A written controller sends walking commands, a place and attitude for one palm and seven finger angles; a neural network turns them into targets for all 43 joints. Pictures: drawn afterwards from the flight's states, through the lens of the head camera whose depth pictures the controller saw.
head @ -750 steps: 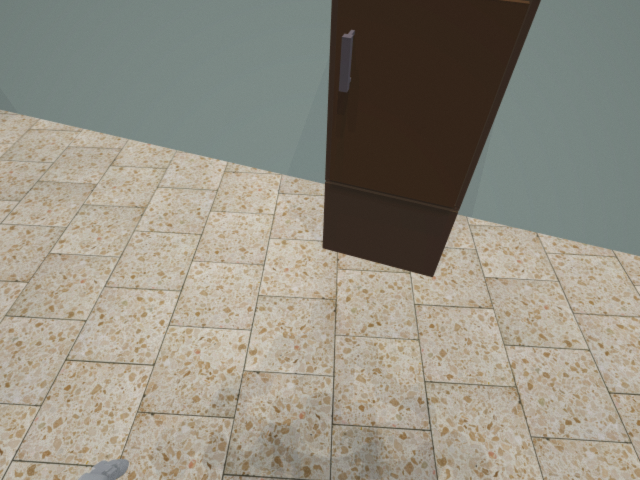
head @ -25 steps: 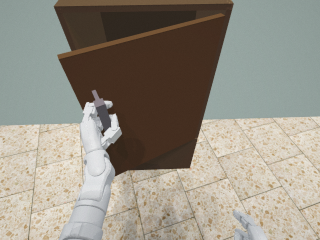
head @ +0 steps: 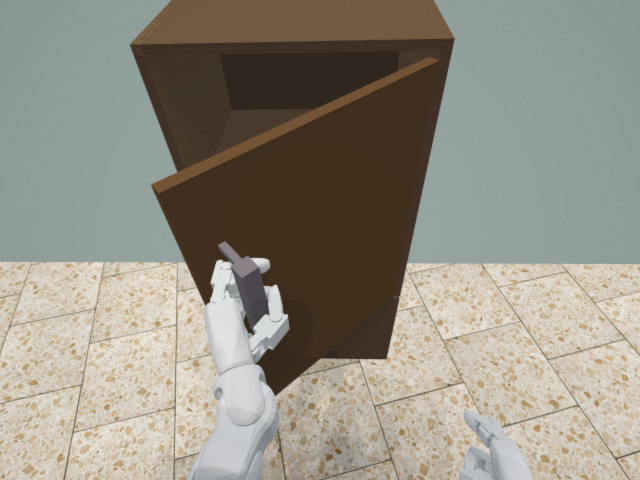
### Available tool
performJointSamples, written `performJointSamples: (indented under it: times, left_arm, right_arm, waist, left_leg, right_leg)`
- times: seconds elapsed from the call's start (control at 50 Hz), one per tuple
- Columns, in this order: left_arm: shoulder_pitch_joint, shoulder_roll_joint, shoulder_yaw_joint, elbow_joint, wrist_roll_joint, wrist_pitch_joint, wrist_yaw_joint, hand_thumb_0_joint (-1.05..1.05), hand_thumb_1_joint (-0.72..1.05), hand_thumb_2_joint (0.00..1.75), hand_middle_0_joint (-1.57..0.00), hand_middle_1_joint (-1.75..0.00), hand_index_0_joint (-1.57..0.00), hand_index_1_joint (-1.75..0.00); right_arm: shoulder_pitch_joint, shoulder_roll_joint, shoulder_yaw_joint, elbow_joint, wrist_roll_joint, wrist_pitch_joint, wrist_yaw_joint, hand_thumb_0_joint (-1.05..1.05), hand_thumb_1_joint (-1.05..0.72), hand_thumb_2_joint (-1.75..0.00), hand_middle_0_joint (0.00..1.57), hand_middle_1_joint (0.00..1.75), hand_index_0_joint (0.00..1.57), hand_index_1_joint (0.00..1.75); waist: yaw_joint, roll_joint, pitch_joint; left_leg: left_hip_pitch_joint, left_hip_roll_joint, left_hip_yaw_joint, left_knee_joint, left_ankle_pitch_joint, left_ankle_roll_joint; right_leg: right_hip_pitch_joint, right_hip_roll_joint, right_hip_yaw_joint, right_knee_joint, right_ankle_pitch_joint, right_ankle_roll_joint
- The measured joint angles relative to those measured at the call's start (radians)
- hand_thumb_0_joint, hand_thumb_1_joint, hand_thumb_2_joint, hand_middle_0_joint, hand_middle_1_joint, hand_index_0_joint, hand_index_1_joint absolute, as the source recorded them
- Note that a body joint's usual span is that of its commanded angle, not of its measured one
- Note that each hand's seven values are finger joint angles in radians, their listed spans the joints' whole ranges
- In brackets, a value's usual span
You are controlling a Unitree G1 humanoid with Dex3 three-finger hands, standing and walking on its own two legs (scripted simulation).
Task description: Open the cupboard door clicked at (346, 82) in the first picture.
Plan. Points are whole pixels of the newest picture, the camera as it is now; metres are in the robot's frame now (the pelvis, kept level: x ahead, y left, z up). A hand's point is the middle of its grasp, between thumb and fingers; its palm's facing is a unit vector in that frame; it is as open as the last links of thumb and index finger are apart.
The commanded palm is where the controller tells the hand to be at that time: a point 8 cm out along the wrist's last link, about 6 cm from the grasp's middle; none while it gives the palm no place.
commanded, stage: open thumb and fingers to let go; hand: left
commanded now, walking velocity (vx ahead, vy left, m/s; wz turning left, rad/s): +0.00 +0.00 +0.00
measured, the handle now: (245, 290) +0.33 +0.11 +0.07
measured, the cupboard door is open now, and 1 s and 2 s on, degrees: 43 43 43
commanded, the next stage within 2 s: slide the hand sideways off the handle in 0.76 s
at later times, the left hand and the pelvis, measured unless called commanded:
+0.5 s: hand (266, 311) +0.30 +0.08 +0.08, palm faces +0.36 -0.93 -0.02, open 13.0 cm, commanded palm +0.25 +0.12 +0.07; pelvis +0.00 +0.01 +0.00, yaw +0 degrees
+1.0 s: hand (267, 334) +0.27 +0.08 +0.07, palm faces +0.04 -0.99 -0.09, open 15.7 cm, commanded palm +0.25 +0.11 +0.07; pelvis -0.02 +0.02 -0.01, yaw +0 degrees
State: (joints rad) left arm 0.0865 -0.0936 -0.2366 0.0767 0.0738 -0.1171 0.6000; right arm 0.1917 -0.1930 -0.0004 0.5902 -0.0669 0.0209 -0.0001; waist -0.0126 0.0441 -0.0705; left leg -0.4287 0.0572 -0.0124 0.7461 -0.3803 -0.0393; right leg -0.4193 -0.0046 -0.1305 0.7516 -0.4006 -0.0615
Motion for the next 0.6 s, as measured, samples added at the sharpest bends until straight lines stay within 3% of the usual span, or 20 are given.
performJointSamples:
  times: [0.18,0.44,0.6]
  left_arm:
    - [-0.062,-0.015,0.035,0.039,0.008,0.011,0.001,0.01,0.48,0.72,-0.37,-1.32,-0.37,-1.31]
    - [-0.035,-0.009,0.020,0.013,0.001,0.014,-0.020,0.00,-0.23,0.42,-0.33,-1.23,-0.34,-1.22]
    - [-0.053,-0.007,0.002,0.019,0.009,0.028,-0.004,-0.01,-0.45,0.33,-0.30,-1.02,-0.30,-1.01]
  right_arm:
    - [-0.031,0.007,-0.002,0.002,-0.003,0.006,-0.004,0.01,-0.90,-0.90,0.20,0.30,0.20,0.30]
    - [-0.010,0.015,0.006,-0.004,0.002,0.019,-0.005,0.01,-0.90,-0.90,0.20,0.30,0.20,0.30]
    - [-0.007,0.016,0.005,-0.002,0.003,0.021,-0.001,0.01,-0.90,-0.90,0.20,0.30,0.20,0.30]
  waist:
    - [0.020,-0.007,-0.004]
    - [0.018,-0.007,-0.008]
    - [0.012,-0.013,-0.008]
  left_leg:
    - [-0.025,-0.008,-0.004,-0.005,0.010,-0.011]
    - [-0.023,-0.014,0.005,0.012,-0.002,-0.002]
    - [-0.037,-0.015,0.013,0.034,-0.009,0.008]
  right_leg:
    - [-0.030,-0.009,-0.003,0.012,0.000,-0.002]
    - [-0.027,-0.015,0.007,0.019,-0.003,0.010]
    - [-0.038,-0.017,0.016,0.030,0.000,0.019]
